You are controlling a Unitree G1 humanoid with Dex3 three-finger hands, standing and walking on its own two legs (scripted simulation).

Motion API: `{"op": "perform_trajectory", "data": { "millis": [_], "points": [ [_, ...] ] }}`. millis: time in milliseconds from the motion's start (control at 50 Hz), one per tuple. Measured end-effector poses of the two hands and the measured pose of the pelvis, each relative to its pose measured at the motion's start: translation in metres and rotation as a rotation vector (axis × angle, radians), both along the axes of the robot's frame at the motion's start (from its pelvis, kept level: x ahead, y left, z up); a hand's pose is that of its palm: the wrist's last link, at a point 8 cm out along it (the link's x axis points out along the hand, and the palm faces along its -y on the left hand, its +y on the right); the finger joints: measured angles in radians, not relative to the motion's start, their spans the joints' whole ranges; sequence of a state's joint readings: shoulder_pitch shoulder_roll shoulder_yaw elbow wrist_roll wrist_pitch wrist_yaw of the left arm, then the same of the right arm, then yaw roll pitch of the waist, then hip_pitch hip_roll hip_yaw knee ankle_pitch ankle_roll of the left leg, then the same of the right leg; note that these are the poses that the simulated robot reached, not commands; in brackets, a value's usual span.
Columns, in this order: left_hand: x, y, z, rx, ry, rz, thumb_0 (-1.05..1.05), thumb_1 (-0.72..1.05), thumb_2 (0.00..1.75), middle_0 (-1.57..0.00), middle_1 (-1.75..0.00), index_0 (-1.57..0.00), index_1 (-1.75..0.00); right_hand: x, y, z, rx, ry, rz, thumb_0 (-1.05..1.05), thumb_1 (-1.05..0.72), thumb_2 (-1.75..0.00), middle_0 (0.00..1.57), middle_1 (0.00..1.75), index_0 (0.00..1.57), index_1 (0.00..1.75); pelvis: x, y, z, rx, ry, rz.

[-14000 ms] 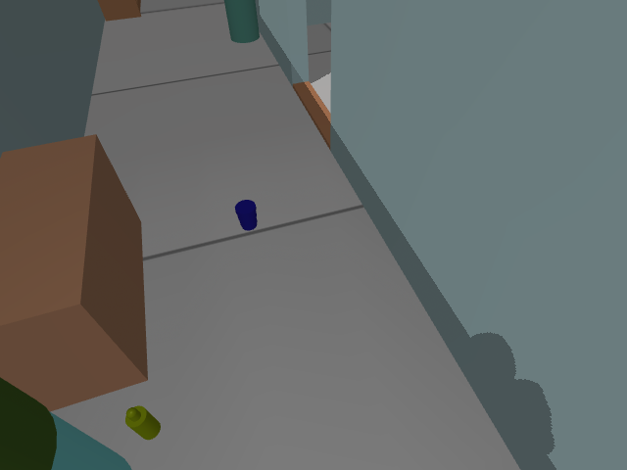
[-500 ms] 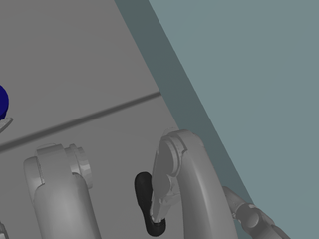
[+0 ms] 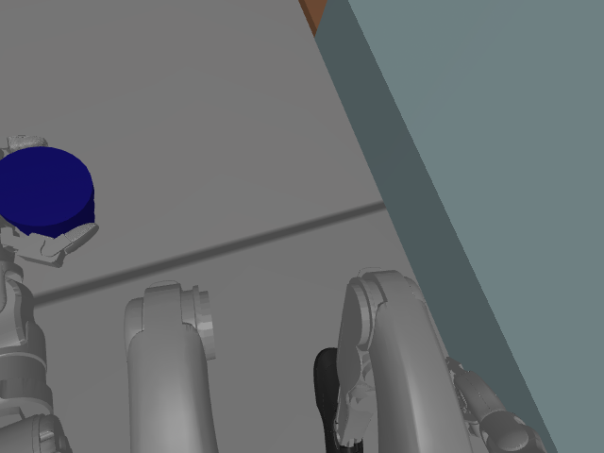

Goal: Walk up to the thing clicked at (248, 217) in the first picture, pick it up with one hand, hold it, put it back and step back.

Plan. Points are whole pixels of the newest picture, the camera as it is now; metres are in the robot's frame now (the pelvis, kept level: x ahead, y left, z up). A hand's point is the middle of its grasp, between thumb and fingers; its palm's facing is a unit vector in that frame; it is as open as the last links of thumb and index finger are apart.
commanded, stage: settle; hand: left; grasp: from the side
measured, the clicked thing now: (53, 206) +0.41 +0.31 -0.07
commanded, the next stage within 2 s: lift in 0.94 s
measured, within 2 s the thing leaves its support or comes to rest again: neither
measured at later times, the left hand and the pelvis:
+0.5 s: hand (40, 176) +0.42 +0.30 +0.00, palm faces +0.30 -0.95 -0.04, open 11.7 cm; pelvis +0.01 -0.01 +0.03, yaw +3 degrees
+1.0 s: hand (36, 163) +0.42 +0.29 +0.03, palm faces +0.30 -0.95 -0.03, open 11.8 cm; pelvis +0.00 -0.01 +0.05, yaw +4 degrees
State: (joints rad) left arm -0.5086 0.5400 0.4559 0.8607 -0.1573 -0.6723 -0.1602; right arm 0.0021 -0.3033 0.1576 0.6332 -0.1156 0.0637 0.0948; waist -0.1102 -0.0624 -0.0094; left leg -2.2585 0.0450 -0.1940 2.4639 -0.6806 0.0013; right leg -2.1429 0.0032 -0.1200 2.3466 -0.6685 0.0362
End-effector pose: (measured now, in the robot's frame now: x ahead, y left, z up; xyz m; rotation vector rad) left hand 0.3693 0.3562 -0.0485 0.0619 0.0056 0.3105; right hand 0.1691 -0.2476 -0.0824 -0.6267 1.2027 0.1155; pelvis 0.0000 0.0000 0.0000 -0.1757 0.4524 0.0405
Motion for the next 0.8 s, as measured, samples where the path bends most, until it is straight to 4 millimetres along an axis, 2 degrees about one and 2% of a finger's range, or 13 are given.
{"op": "perform_trajectory", "data": {
  "millis": [180, 320, 540, 800],
  "points": [
    [0.009, -0.003, 0.027, -0.008, -0.002, -0.011, 0.0, -0.52, 1.02, -0.68, -0.98, -0.57, -1.0, -0.003, -0.009, -0.004, 0.028, 0.011, -0.068, 0.0, -0.89, -0.9, 0.2, 0.3, 0.2, 0.3, 0.006, -0.005, 0.011, 0.029, 0.049, 0.012],
    [0.011, -0.008, 0.04, -0.019, 0.012, -0.011, 0.0, -0.53, 1.03, -0.69, -0.98, -0.57, -0.99, -0.003, -0.014, -0.001, 0.04, 0.003, -0.1, 0.0, -0.9, -0.9, 0.2, 0.3, 0.2, 0.3, 0.008, -0.007, 0.019, 0.046, 0.071, 0.018],
    [0.01, -0.015, 0.057, -0.026, 0.016, -0.003, 0.0, -0.55, 1.05, -0.7, -0.97, -0.58, -0.99, -0.002, -0.017, 0.008, 0.047, -0.026, -0.115, 0.01, -0.9, -0.9, 0.2, 0.3, 0.2, 0.3, 0.006, -0.009, 0.031, 0.06, 0.079, 0.023],
    [0.008, -0.017, 0.071, -0.029, 0.014, 0.004, 0.0, -0.56, 1.06, -0.7, -0.98, -0.58, -1.0, -0.009, -0.015, 0.018, 0.056, -0.031, -0.131, 0.01, -0.9, -0.9, 0.2, 0.3, 0.2, 0.3, 0.004, -0.008, 0.042, 0.068, 0.083, 0.032]
  ]
}}
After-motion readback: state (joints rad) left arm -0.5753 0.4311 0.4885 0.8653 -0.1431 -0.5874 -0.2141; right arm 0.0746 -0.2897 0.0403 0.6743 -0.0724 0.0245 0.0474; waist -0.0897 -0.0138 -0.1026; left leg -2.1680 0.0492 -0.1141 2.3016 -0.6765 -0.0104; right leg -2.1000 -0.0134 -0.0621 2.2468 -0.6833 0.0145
